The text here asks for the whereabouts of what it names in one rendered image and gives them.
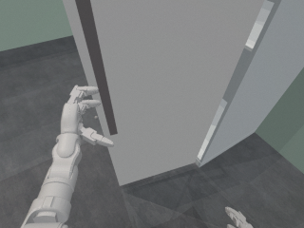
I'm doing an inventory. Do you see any robot left hand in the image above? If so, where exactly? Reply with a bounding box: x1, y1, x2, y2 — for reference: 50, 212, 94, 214
60, 85, 114, 147

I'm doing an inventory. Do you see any robot right hand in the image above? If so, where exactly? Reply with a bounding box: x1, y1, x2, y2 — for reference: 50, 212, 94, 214
225, 206, 254, 228

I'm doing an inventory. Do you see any left robot forearm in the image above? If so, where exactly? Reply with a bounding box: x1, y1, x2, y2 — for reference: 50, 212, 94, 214
20, 133, 82, 228

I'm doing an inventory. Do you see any fridge door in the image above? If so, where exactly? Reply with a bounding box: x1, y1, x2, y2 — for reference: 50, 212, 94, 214
63, 0, 265, 186

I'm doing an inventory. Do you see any handle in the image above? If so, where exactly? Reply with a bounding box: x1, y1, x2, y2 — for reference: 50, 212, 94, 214
75, 0, 118, 136

